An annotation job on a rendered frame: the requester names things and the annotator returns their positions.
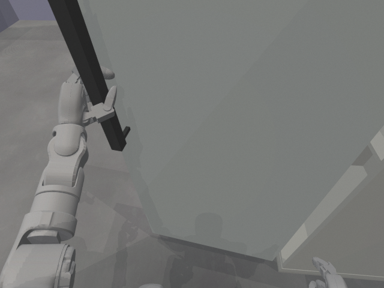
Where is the fridge door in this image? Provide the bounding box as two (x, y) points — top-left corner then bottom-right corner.
(77, 0), (384, 261)

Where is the handle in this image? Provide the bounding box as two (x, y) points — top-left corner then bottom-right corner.
(48, 0), (130, 151)

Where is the left robot hand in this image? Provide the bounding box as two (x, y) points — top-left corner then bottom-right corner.
(58, 66), (117, 128)

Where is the robot left forearm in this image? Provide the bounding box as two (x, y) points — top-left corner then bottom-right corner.
(0, 124), (89, 288)

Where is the right robot hand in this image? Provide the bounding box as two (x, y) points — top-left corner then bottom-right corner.
(308, 257), (347, 288)

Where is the left robot upper arm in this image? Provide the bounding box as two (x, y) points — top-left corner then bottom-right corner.
(2, 244), (76, 288)

